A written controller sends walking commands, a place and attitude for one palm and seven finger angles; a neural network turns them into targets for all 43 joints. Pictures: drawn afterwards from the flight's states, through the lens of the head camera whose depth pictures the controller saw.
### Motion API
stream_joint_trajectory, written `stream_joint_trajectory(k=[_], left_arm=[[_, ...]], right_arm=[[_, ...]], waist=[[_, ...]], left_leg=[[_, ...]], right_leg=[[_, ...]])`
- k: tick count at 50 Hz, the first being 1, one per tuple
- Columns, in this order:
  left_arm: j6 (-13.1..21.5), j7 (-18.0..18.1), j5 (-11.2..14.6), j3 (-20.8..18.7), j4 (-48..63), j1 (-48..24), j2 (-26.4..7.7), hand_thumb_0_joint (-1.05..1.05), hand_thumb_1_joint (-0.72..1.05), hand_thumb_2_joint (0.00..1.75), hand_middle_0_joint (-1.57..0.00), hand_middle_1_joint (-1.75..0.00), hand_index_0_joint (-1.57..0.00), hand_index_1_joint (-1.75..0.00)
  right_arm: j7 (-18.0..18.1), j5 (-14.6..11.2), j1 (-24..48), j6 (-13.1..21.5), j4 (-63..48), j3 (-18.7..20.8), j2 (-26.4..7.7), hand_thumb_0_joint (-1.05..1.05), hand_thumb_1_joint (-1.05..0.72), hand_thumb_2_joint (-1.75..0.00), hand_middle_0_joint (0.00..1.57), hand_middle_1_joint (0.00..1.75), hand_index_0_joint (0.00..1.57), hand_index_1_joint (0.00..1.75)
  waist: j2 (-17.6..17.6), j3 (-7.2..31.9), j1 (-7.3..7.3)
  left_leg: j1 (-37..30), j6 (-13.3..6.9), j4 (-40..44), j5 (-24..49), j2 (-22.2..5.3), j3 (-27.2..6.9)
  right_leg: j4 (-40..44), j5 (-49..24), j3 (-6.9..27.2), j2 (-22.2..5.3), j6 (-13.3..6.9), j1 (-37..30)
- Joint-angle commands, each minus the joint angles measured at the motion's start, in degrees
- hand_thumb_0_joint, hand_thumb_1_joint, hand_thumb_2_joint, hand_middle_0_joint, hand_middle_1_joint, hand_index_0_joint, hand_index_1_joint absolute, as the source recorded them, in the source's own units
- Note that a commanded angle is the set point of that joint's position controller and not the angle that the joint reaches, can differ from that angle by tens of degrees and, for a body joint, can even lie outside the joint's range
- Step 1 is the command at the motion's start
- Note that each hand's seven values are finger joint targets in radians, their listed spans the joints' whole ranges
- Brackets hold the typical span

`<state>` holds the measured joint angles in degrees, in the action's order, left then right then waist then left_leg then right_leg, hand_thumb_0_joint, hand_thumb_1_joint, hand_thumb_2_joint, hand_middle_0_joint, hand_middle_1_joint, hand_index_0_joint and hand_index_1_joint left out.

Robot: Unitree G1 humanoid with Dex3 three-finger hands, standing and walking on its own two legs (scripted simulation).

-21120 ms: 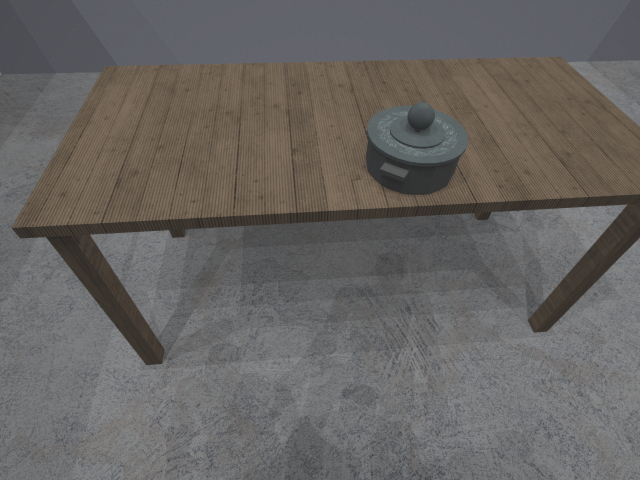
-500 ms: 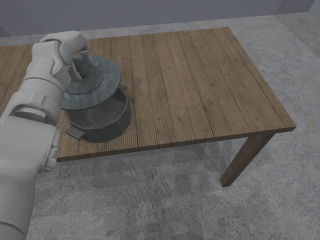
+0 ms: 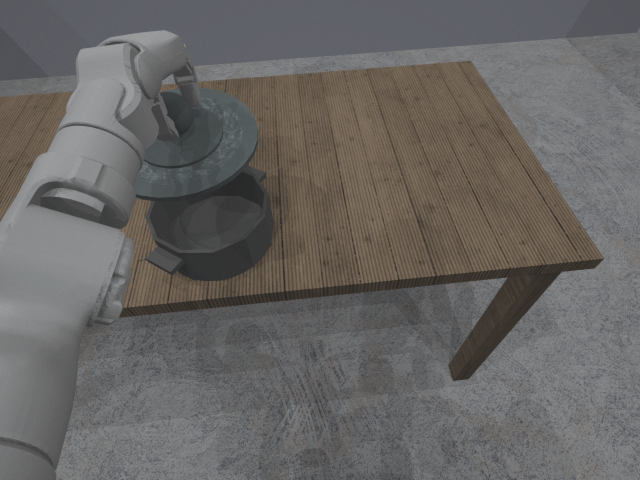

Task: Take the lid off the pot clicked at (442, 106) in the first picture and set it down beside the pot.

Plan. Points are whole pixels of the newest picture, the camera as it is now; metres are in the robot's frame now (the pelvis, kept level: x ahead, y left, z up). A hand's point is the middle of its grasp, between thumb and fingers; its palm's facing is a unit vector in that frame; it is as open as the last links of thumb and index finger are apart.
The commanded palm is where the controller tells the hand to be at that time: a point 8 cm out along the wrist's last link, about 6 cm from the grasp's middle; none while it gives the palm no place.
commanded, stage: lift the lid straight up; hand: left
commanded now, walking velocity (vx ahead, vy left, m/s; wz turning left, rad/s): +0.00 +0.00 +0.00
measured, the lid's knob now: (170, 114) +0.53 +0.15 +0.18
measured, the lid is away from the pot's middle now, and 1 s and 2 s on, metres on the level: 0.00 0.09 0.21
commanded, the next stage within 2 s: move the lid sideways beside the pot in 0.18 s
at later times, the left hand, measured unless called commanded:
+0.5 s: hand (141, 100) +0.52 +0.17 +0.21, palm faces -0.28 -0.09 -0.96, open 8.4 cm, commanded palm +0.52 +0.18 +0.28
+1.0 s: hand (89, 115) +0.50 +0.23 +0.21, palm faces -0.31 -0.06 -0.95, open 8.4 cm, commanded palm +0.52 +0.24 +0.28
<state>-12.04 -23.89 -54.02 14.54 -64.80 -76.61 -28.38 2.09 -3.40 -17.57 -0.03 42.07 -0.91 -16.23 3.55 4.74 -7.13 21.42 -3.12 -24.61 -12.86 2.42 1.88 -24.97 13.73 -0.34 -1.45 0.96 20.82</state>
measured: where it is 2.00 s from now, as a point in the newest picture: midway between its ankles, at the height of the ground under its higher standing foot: outside the picture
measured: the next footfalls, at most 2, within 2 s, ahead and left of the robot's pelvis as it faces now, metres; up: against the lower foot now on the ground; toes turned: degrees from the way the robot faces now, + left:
none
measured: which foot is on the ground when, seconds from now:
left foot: down 0.00-1.00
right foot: down 0.00-1.00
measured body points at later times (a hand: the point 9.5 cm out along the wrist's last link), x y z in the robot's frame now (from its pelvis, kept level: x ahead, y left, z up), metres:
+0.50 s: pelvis +0.01 +0.00 +0.00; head +0.06 -0.02 +0.45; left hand +0.53 +0.18 +0.27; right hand +0.02 -0.28 -0.13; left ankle -0.02 +0.09 -0.74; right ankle -0.02 -0.13 -0.74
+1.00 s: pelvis +0.00 +0.01 +0.00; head +0.06 +0.00 +0.45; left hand +0.51 +0.23 +0.26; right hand +0.04 -0.27 -0.13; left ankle -0.02 +0.09 -0.74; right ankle -0.02 -0.13 -0.74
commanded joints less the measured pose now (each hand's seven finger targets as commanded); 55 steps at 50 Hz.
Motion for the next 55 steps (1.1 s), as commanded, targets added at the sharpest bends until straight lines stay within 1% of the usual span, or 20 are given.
stream_joint_trajectory(k=[1,6,9,10,14,16,18,23,24,28,33,36,38,40,42,46,49,50,51,55], left_arm=[[-0.48,3.15,-2.32,-4.33,10.44,-38.30,-15.47,0.00,0.55,1.00,-0.81,-1.09,-0.77,-1.08],[-1.67,2.55,-2.77,-3.53,7.20,-37.47,-15.36,0.00,0.55,1.00,-0.81,-1.09,-0.77,-1.08],[-0.55,2.47,-2.90,-3.22,11.71,-40.46,-15.34,0.00,0.55,1.00,-0.81,-1.09,-0.77,-1.08],[-0.42,2.73,-3.49,-5.76,11.24,-39.87,-18.61,0.00,0.55,1.00,-0.81,-1.09,-0.77,-1.08],[0.67,2.56,-2.82,-4.33,14.77,-41.21,-17.12,0.00,0.55,1.00,-0.81,-1.09,-0.77,-1.08],[0.85,2.97,-3.94,-8.61,13.66,-40.42,-23.08,0.00,0.55,1.00,-0.81,-1.09,-0.77,-1.08],[1.20,2.98,-3.96,-7.87,15.34,-41.13,-22.53,0.00,0.55,1.00,-0.81,-1.09,-0.77,-1.08],[-0.01,2.13,-4.83,-7.62,11.21,-35.22,-22.35,0.00,0.55,1.00,-0.81,-1.09,-0.77,-1.08],[0.20,1.69,-4.28,-6.16,12.21,-34.80,-20.04,0.00,0.55,1.00,-0.81,-1.09,-0.77,-1.08],[0.14,-0.04,-3.82,-4.34,12.34,-35.75,-18.56,0.00,0.55,1.00,-0.81,-1.09,-0.77,-1.08],[3.07,-0.71,-2.67,-6.19,18.23,-39.32,-22.06,0.00,0.55,1.00,-0.81,-1.09,-0.77,-1.08],[4.02,-0.34,-2.78,-6.76,16.37,-37.49,-23.00,0.00,0.55,1.00,-0.81,-1.09,-0.77,-1.08],[3.51,-0.45,-2.50,-4.17,13.32,-36.13,-19.67,0.00,0.55,1.00,-0.81,-1.09,-0.77,-1.08],[3.61,-0.09,-3.00,-7.10,13.20,-35.95,-23.82,0.00,0.55,1.00,-0.81,-1.09,-0.77,-1.08],[4.07,0.12,-3.21,-7.39,14.29,-37.08,-24.63,0.00,0.55,1.00,-0.81,-1.09,-0.77,-1.08],[4.87,-0.08,-3.67,-6.25,16.06,-37.94,-23.64,0.00,0.55,1.00,-0.81,-1.09,-0.77,-1.08],[5.38,-0.47,-3.00,-6.55,14.84,-35.89,-23.34,0.00,0.55,1.00,-0.81,-1.09,-0.77,-1.08],[5.27,-0.56,-3.35,-8.99,12.84,-34.51,-26.34,0.00,0.55,1.00,-0.81,-1.09,-0.77,-1.08],[5.09,-0.83,-3.20,-8.18,10.95,-33.88,-25.99,0.00,0.55,1.00,-0.81,-1.09,-0.77,-1.08],[5.48,-0.98,-3.57,-6.29,12.48,-36.23,-24.96,0.00,0.55,1.00,-0.81,-1.09,-0.77,-1.08]], right_arm=[[1.00,0.07,-3.95,2.05,-4.04,2.81,-8.58,0.00,-0.90,-0.90,0.20,0.30,0.20,0.30],[1.20,-0.21,-3.46,1.13,-3.91,2.51,-9.14,0.00,-0.90,-0.90,0.20,0.30,0.20,0.30],[1.30,-0.05,-3.52,1.58,-4.75,2.73,-8.70,0.00,-0.90,-0.90,0.20,0.30,0.20,0.30],[1.32,0.14,-3.92,1.50,-4.56,2.84,-8.91,0.00,-0.90,-0.90,0.20,0.30,0.20,0.30],[1.59,0.00,-4.58,1.90,-4.90,3.08,-8.49,0.00,-0.90,-0.90,0.20,0.30,0.20,0.30],[1.68,0.25,-5.12,1.70,-4.50,3.04,-8.89,0.00,-0.90,-0.90,0.20,0.30,0.20,0.30],[1.73,0.15,-4.86,1.93,-5.00,3.05,-8.49,0.00,-0.90,-0.90,0.20,0.30,0.20,0.30],[1.14,0.02,-4.47,0.46,-5.04,3.17,-9.00,0.00,-0.90,-0.90,0.20,0.30,0.20,0.30],[1.01,-0.01,-4.19,0.36,-5.43,3.45,-8.88,0.00,-0.90,-0.90,0.20,0.30,0.20,0.30],[0.66,-0.24,-3.83,-0.84,-5.13,3.63,-9.23,0.00,-0.90,-0.90,0.20,0.30,0.20,0.30],[1.22,-0.26,-4.46,-0.68,-5.13,3.84,-9.09,0.00,-0.90,-0.90,0.20,0.30,0.20,0.30],[1.42,-0.28,-4.62,-0.74,-4.57,3.66,-9.16,0.00,-0.90,-0.90,0.20,0.30,0.20,0.30],[1.52,-0.60,-4.51,-0.86,-3.83,3.50,-9.31,0.00,-0.90,-0.90,0.20,0.30,0.20,0.30],[1.45,-0.49,-4.48,-1.01,-3.73,3.37,-9.76,0.00,-0.90,-0.90,0.20,0.30,0.20,0.30],[1.55,-0.36,-4.20,-0.98,-4.19,3.18,-9.67,0.00,-0.90,-0.90,0.20,0.30,0.20,0.30],[1.33,-0.39,-4.53,-0.96,-4.47,3.51,-9.48,0.00,-0.90,-0.90,0.20,0.30,0.20,0.30],[1.42,-0.31,-4.85,-0.98,-4.62,3.72,-9.67,0.00,-0.90,-0.90,0.20,0.30,0.20,0.30],[1.37,-0.22,-5.13,-1.26,-4.18,3.73,-9.97,0.00,-0.90,-0.90,0.20,0.30,0.20,0.30],[1.46,-0.46,-5.06,-1.62,-4.10,3.48,-10.14,0.00,-0.90,-0.90,0.20,0.30,0.20,0.30],[1.46,-0.67,-4.97,-1.87,-3.79,3.56,-10.31,0.00,-0.90,-0.90,0.20,0.30,0.20,0.30]], waist=[[-2.79,24.46,-1.39],[-5.79,22.18,-1.74],[-2.62,25.88,-1.48],[-2.67,26.76,-1.26],[-0.21,28.64,-1.47],[-1.17,28.88,-0.84],[0.99,29.70,-0.76],[-0.69,25.29,-0.22],[-0.18,26.31,-0.40],[-0.86,24.69,-1.46],[0.59,29.54,-1.60],[1.53,26.65,-1.45],[0.96,22.49,-2.03],[1.20,23.04,-1.31],[1.95,24.82,-1.10],[4.18,26.94,-1.12],[3.07,27.08,-1.06],[1.43,26.33,-0.79],[-0.23,24.91,-1.11],[1.74,24.04,-1.37]], left_leg=[[-19.18,-1.03,-1.54,22.59,-0.47,-3.55],[-14.65,-1.38,-0.60,17.56,-0.30,-2.41],[-17.19,-1.45,-1.34,20.70,-0.33,-2.60],[-17.42,-1.62,-1.73,20.85,-0.35,-2.73],[-20.02,-1.50,-1.89,25.53,-0.79,-2.90],[-19.09,-1.57,-1.99,25.70,-0.70,-3.00],[-19.87,-1.57,-1.98,27.20,-0.57,-2.86],[-17.26,-1.48,-2.08,28.33,-0.81,-2.62],[-18.57,-1.51,-2.63,30.73,-0.80,-2.54],[-19.27,-1.81,-2.88,27.83,-0.78,-2.76],[-23.96,-1.98,-3.61,31.72,-1.00,-3.70],[-22.99,-1.77,-3.61,31.40,-1.12,-3.80],[-21.27,-1.56,-3.01,27.51,-1.28,-3.50],[-20.37,-1.29,-2.89,27.18,-1.43,-3.62],[-20.64,-1.24,-2.75,26.84,-1.18,-3.67],[-23.94,-0.58,-3.64,32.62,-1.71,-4.67],[-24.30,-0.42,-3.88,34.53,-1.77,-4.92],[-22.82,-0.86,-3.81,31.93,-1.75,-4.56],[-21.07,-1.01,-3.17,29.59,-1.51,-4.36],[-21.17,-0.92,-3.08,28.51,-1.66,-4.32]], right_leg=[[1.50,-20.08,-0.83,2.87,-2.54,-2.14],[1.76,-20.01,-0.67,2.63,-2.38,-3.74],[1.59,-21.84,-0.39,2.62,-2.62,-4.61],[1.53,-22.45,-0.07,2.74,-2.52,-5.50],[1.67,-24.00,-0.25,2.73,-2.52,-5.10],[1.41,-25.04,-0.10,2.94,-2.45,-6.87],[1.34,-25.84,-0.01,2.80,-2.51,-6.93],[1.51,-26.11,-0.51,2.86,-2.59,-6.23],[1.58,-27.23,-0.34,2.74,-2.63,-6.06],[2.05,-23.82,-0.82,3.18,-2.30,-3.41],[2.00,-24.38,-0.78,3.32,-2.00,-3.84],[2.17,-23.03,-1.01,3.39,-2.22,-2.42],[2.60,-20.04,-1.64,3.35,-2.29,0.14],[2.35,-20.20,-1.40,3.12,-2.49,-1.13],[2.06,-20.44,-1.38,3.07,-2.66,-2.20],[1.97,-20.51,-1.55,3.29,-2.57,-0.66],[2.07,-20.88,-1.83,3.38,-2.69,-0.61],[2.13,-20.55,-1.59,3.37,-2.45,-1.33],[2.28,-19.88,-1.73,3.39,-2.43,-1.41],[2.57,-18.60,-1.77,3.40,-2.56,-0.03]])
